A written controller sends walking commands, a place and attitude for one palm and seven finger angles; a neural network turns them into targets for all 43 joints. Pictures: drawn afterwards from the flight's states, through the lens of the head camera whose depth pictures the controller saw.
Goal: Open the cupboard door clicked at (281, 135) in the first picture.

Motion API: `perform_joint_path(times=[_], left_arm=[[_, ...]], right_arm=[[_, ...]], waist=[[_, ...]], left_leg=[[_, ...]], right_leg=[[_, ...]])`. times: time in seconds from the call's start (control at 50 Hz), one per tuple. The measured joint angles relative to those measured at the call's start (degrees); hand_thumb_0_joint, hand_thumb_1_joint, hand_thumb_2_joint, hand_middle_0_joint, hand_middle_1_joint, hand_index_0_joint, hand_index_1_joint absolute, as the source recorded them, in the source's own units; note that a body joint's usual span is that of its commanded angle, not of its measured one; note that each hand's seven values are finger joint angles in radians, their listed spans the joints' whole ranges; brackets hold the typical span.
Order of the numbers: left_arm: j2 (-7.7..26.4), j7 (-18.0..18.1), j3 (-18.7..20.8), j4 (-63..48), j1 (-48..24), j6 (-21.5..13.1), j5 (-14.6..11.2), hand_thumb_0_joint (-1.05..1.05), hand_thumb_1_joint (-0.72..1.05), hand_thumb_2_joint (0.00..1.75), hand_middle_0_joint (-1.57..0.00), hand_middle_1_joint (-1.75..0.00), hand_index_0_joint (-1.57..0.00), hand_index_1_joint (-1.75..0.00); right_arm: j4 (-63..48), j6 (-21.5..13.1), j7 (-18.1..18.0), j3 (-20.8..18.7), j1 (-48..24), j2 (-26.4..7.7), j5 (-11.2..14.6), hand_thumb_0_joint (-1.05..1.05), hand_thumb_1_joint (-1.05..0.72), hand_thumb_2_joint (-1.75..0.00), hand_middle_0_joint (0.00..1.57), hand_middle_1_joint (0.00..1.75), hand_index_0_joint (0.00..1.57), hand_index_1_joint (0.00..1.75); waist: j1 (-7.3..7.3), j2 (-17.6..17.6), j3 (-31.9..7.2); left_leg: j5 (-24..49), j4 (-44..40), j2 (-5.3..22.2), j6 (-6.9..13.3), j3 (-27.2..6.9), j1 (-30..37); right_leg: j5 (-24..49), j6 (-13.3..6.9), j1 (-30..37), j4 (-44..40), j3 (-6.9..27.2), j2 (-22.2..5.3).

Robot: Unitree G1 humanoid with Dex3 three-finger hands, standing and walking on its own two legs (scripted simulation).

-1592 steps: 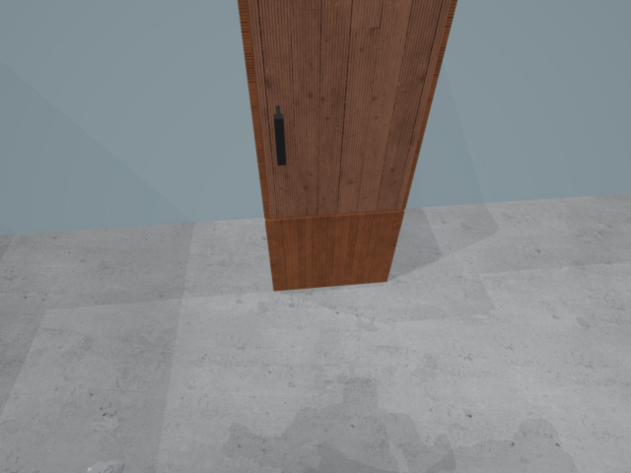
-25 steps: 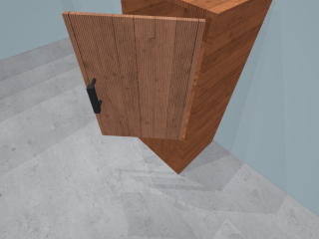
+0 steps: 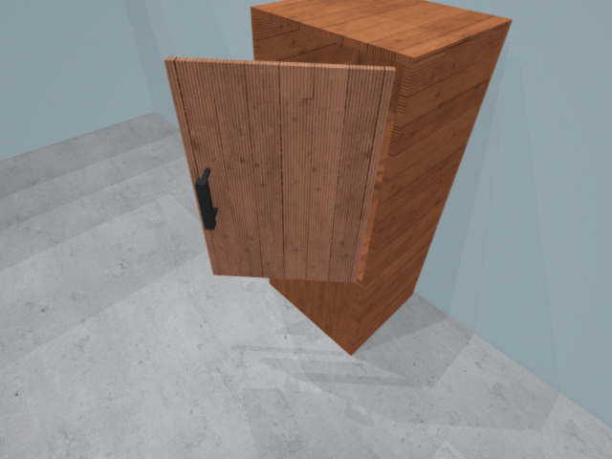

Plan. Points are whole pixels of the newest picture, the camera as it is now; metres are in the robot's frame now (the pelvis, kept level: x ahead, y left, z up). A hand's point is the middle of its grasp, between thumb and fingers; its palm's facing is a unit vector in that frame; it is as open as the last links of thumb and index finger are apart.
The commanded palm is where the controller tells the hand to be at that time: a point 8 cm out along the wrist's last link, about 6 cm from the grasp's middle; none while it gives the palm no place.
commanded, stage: come to a stop and stand still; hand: left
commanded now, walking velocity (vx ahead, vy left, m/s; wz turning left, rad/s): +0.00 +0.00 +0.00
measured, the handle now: (208, 198) +0.65 +0.26 -0.04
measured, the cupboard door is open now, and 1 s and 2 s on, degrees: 43 43 43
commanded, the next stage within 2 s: look again from close up in 0.24 s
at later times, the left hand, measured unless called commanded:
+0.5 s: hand out of the picture -0.03 +0.17 -0.18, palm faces +0.00 -0.99 -0.16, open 7.4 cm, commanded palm none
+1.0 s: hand out of the picture -0.02 +0.18 -0.18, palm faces +0.01 -0.99 -0.16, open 7.4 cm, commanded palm none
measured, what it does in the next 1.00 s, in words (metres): stands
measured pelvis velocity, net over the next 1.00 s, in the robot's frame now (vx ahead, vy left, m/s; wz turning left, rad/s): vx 0.00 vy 0.02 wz -0.02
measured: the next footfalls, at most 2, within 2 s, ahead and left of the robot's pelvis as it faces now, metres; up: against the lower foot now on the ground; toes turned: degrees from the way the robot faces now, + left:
right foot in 1.78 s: +0.19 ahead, +0.00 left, +0.00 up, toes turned +4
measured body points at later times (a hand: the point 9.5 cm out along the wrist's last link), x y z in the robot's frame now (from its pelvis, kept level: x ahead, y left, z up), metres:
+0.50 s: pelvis -0.01 +0.01 +0.00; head -0.01 +0.02 +0.45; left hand -0.03 +0.22 -0.17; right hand -0.03 -0.21 -0.16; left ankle +0.03 +0.09 -0.74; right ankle +0.04 -0.12 -0.74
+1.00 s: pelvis +0.00 +0.02 +0.00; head -0.01 +0.03 +0.45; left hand -0.02 +0.23 -0.16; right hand +0.00 -0.20 -0.16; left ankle +0.03 +0.09 -0.74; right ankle +0.04 -0.12 -0.74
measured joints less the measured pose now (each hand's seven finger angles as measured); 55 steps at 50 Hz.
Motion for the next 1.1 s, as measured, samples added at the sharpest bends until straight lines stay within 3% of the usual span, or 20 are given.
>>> perform_joint_path(times=[0.34,0.64,0.98,1.1], left_arm=[[-5.0,0.8,-0.6,4.3,5.3,0.4,0.0,0.01,0.91,0.9,-0.2,-0.3,-0.2,-0.3],[-10.1,1.7,-0.6,5.1,7.7,0.0,0.2,0.01,0.91,0.9,-0.2,-0.3,-0.2,-0.3],[-9.5,1.9,0.1,4.7,7.8,-0.4,0.4,0.01,0.91,0.9,-0.2,-0.3,-0.2,-0.3],[-9.4,1.3,1.1,3.8,9.2,0.0,0.7,0.01,0.91,0.9,-0.2,-0.3,-0.2,-0.3]], right_arm=[[6.2,0.9,-0.2,0.3,6.0,5.1,0.6,0.0,-0.9,-0.9,0.21,0.3,0.2,0.3],[6.9,0.7,-0.8,-0.1,6.4,10.0,0.9,0.0,-0.9,-0.9,0.21,0.3,0.2,0.3],[6.2,0.4,-0.9,-0.6,6.1,8.9,0.8,0.0,-0.91,-0.9,0.2,0.3,0.2,0.3],[5.7,1.3,-0.7,-0.8,8.0,8.2,0.3,0.0,-0.9,-0.9,0.2,0.3,0.2,0.3]], waist=[[-0.51,-0.9,2.2],[-0.24,-1.0,2.1],[-0.23,-0.7,1.2],[0.29,-0.1,0.1]], left_leg=[[1.2,-0.9,-0.5,0.6,0.3,-1.5],[0.5,0.0,-0.8,1.2,1.0,-2.1],[0.0,-0.2,-0.9,1.4,1.6,-1.5],[-4.8,3.1,-0.7,1.2,1.3,-2.8]], right_leg=[[1.6,0.7,-1.3,-1.4,0.3,-0.4],[1.2,1.3,-2.1,-0.6,1.0,-0.8],[0.7,1.5,-1.8,-0.5,1.6,-0.8],[-3.2,0.9,-2.4,1.4,1.8,-0.5]])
